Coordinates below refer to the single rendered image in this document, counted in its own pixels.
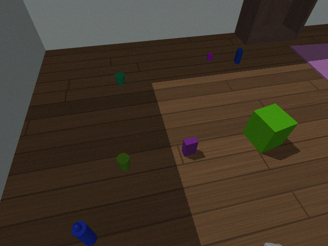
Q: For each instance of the bookshelf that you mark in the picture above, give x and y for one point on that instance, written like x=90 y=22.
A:
x=267 y=21

